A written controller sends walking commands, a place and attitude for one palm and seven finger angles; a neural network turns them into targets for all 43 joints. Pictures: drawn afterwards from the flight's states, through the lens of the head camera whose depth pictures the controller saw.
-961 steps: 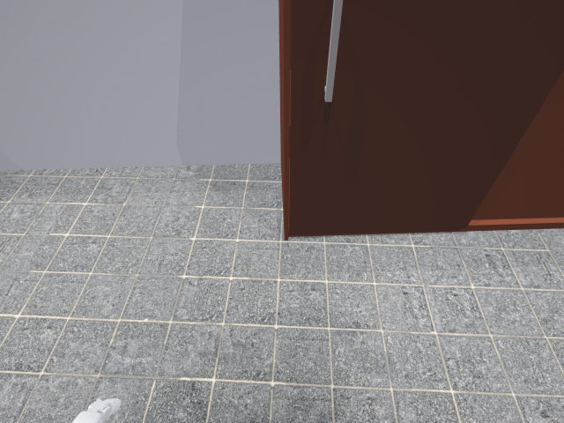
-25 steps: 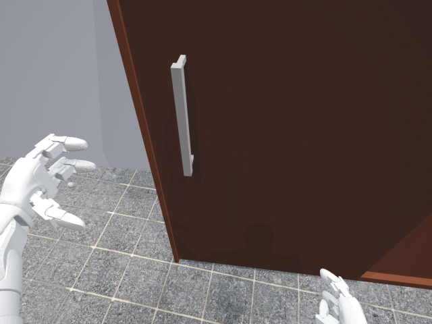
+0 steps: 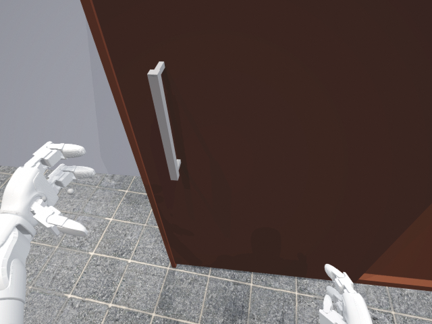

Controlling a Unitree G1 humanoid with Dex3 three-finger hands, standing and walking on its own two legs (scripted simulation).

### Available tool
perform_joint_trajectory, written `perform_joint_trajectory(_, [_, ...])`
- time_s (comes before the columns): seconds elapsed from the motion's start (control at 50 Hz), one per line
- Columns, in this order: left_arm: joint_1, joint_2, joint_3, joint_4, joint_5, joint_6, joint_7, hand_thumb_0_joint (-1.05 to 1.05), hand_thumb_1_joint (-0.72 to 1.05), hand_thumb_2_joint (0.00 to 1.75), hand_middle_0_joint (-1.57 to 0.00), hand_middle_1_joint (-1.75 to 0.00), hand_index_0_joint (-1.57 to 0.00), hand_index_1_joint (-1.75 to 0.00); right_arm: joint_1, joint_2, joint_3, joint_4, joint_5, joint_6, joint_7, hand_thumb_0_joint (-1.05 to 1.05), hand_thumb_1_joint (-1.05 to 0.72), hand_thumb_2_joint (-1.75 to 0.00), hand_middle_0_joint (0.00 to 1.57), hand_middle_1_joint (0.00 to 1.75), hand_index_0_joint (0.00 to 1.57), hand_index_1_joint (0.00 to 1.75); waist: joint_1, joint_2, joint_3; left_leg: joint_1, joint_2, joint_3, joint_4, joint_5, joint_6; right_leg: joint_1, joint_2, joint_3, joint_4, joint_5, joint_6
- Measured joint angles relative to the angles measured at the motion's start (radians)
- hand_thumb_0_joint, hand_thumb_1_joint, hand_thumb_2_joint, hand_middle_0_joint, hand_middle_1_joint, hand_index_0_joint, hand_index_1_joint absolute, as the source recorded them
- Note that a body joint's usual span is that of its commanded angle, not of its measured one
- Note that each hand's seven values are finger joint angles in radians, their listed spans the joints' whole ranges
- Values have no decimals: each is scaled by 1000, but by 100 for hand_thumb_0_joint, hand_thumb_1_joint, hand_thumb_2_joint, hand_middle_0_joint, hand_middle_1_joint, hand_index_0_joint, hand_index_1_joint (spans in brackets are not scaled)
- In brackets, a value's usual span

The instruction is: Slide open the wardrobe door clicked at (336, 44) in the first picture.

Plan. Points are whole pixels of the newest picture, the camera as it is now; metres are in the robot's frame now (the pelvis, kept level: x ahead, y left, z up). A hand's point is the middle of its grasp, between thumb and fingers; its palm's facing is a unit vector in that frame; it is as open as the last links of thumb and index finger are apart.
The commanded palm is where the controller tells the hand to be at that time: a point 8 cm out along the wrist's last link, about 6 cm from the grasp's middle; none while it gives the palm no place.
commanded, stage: move the hooked fingers beside the handle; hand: left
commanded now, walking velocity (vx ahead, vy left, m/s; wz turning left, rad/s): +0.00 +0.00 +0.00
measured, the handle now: (168, 128) +0.49 +0.16 +0.11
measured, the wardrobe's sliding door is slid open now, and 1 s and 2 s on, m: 0.00 0.00 0.00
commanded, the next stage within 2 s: none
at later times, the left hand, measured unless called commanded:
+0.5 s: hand (94, 171) +0.33 +0.26 +0.13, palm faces +0.03 -1.00 -0.04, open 14.0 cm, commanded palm +0.30 +0.31 +0.14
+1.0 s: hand (113, 154) +0.37 +0.24 +0.13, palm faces +0.00 -1.00 -0.02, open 14.0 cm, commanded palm +0.35 +0.29 +0.13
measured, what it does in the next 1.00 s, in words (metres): stands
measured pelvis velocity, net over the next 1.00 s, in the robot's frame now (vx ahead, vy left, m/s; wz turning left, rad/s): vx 0.01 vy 0.02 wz -0.02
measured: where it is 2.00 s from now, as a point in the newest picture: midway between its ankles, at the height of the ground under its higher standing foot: outside the picture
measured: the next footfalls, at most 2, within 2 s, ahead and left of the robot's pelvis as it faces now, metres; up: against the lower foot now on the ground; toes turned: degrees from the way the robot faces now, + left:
none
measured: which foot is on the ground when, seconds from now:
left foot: down 0.00-1.00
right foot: down 0.00-1.00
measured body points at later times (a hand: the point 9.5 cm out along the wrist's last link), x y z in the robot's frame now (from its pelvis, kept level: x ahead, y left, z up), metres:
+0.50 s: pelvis +0.01 -0.01 +0.00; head +0.01 -0.03 +0.45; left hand +0.32 +0.32 +0.14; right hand +0.15 -0.27 -0.09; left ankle +0.04 +0.10 -0.73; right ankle +0.00 -0.09 -0.73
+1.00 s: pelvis +0.01 +0.02 +0.00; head +0.02 +0.01 +0.45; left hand +0.37 +0.30 +0.14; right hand +0.16 -0.22 -0.09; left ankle +0.04 +0.10 -0.73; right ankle +0.00 -0.09 -0.73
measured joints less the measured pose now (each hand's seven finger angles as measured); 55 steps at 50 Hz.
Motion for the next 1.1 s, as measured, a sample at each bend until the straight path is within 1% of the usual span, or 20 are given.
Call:
perform_joint_trajectory(0.06, [-19, -1, -9, 26, 8, -1, 2, -1, -50, 30, -30, -120, -30, -120, 0, -4, -2, 3, 2, -1, -4, 1, -90, -90, 20, 30, 20, 30, 1, 4, 2, -6, 4, -5, 7, -3, -5, -5, 4, -4, 6, -4, -5])
perform_joint_trajectory(0.16, [-64, -1, -16, 68, 15, -23, 4, -1, -50, 30, -30, -120, -30, -120, -1, -10, -7, 13, 3, 1, -11, 1, -90, -90, 20, 30, 20, 30, -5, 3, 6, -17, 10, -7, 15, -7, -14, -18, 10, -6, 18, -11, -13])
perform_joint_trajectory(0.24, [-97, 16, 3, 121, 11, -35, -7, -1, -50, 30, -30, -120, -30, -120, 6, -13, -10, 17, 3, 8, -10, 1, -90, -90, 20, 30, 20, 30, -17, -3, -8, -30, 17, 0, 22, -12, -19, -36, 15, 1, 30, -17, -17])
perform_joint_trajectory(0.32, [-123, 39, 24, 180, 17, -28, -11, -1, -50, 30, -30, -120, -30, -120, 20, -22, -20, 9, 9, 16, -6, 1, -90, -90, 20, 30, 20, 30, -28, -7, -13, -44, 23, 8, 33, -21, -22, -54, 20, 10, 43, -23, -18])
perform_joint_trajectory(0.4, [-127, 38, 26, 197, 19, -37, -18, -1, -50, 30, -30, -120, -30, -120, 39, -38, -32, 4, 11, 21, -5, 1, -91, -90, 20, 30, 20, 30, -34, -4, -17, -56, 24, 15, 42, -28, -19, -69, 20, 17, 53, -28, -15])
perform_joint_trajectory(0.48, [-137, 32, 32, 209, 15, -56, -18, -1, -50, 30, -30, -120, -30, -120, 52, -39, -38, 8, 11, 27, -5, 1, -91, -90, 20, 30, 20, 30, -37, -12, -21, -65, 22, 21, 47, -33, -15, -81, 17, 23, 60, -31, -11])
perform_joint_trajectory(0.56, [-148, 19, 17, 203, 21, -66, -5, -1, -50, 30, -30, -120, -30, -120, 63, -36, -40, 8, 12, 25, -5, 1, -91, -90, 20, 30, 20, 30, -38, -13, -19, -66, 18, 23, 48, -35, -8, -80, 14, 26, 57, -30, -7])
perform_joint_trajectory(0.66, [-167, 4, -12, 202, 31, -63, 18, -1, -50, 30, -30, -120, -30, -120, 62, -23, -34, 6, 10, 22, -5, 1, -91, -90, 20, 30, 20, 30, -42, -13, -19, -65, 9, 26, 41, -32, 2, -79, 4, 28, 50, -26, 2])
perform_joint_trajectory(0.78, [-211, -23, -55, 211, 48, -62, 58, -1, -50, 30, -30, -120, -30, -120, 57, -4, -20, 6, 8, 20, -4, 1, -91, -90, 20, 30, 20, 30, -42, -15, -17, -64, -4, 25, 32, -26, 12, -76, -8, 26, 41, -22, 13])
perform_joint_trajectory(0.9, [-259, -40, -84, 232, 70, -57, 96, -1, -50, 30, -30, -120, -30, -120, 48, 8, -10, 8, 0, 31, 3, 1, -90, -90, 20, 30, 20, 30, -45, -20, -17, -66, -13, 28, 22, -22, 20, -78, -16, 29, 34, -18, 21])
perform_joint_trajectory(1.1, [-301, -58, -110, 263, 86, -56, 134, -1, -50, 30, -30, -120, -30, -120, 59, 4, -18, 11, -3, 60, 18, 1, -90, -90, 20, 30, 20, 30, -50, -24, -26, -65, -20, 31, 18, -27, 26, -77, -23, 32, 30, -21, 29])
